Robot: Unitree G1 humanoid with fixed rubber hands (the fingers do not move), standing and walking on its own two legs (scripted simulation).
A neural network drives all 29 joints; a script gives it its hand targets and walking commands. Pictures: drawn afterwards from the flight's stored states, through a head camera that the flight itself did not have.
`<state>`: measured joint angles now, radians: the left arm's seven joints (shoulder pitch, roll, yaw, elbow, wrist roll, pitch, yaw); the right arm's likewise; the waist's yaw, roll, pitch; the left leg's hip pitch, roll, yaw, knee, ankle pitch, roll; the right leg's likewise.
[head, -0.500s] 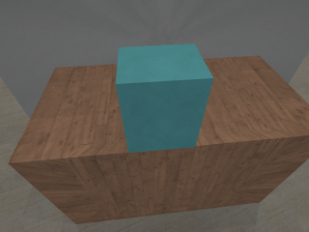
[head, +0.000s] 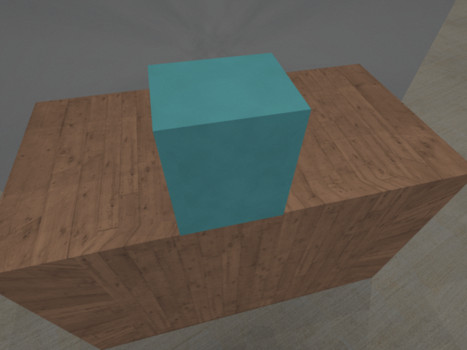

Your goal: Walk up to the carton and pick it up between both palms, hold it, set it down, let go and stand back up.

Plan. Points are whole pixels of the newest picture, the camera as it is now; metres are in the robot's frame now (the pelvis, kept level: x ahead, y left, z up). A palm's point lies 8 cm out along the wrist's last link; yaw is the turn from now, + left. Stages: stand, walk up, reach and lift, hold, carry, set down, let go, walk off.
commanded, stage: walk up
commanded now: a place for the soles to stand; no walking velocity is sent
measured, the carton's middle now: (223, 148) +0.47 +0.03 +0.09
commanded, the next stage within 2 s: none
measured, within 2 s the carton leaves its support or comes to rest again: neither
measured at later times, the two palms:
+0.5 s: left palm out of the picture +0.09 +0.22 -0.13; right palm out of the picture +0.02 -0.24 -0.13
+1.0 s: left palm out of the picture +0.05 +0.24 -0.12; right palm out of the picture +0.09 -0.23 -0.11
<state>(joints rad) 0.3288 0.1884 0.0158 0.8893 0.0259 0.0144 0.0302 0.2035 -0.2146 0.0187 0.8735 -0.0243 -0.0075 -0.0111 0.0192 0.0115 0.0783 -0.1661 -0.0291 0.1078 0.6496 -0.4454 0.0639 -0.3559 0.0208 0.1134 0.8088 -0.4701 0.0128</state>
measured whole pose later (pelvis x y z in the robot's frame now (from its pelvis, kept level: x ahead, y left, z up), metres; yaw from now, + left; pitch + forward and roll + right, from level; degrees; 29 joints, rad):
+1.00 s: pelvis +0.04 +0.00 +0.02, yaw +2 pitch -2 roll -1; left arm 0.25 0.21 -0.04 1.11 0.00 0.00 0.01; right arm 0.27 -0.21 0.05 1.00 0.00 -0.03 -0.02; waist 0.02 0.01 0.01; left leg -0.13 0.00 -0.01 0.49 -0.33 0.01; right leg -0.24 -0.04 -0.12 0.47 -0.20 -0.01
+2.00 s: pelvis +0.06 -0.15 -0.01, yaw +18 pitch -5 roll -1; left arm 0.10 0.14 -0.01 0.85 0.03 0.04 0.01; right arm 0.24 -0.32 -0.06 0.83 -0.03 0.03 -0.05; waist -0.03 0.07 0.20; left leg -0.49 -0.02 -0.07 1.21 -0.57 -0.04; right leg -0.36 -0.09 -0.12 0.72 -0.26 0.00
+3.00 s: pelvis +0.06 -0.12 +0.01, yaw +25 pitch -3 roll +0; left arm 0.31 0.20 0.00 0.95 0.02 -0.02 0.01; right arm 0.23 -0.21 0.03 0.97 -0.02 -0.02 -0.02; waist 0.01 -0.01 0.04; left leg -0.13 0.00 0.06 0.54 -0.36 0.02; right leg -0.21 -0.01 0.03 0.58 -0.32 0.01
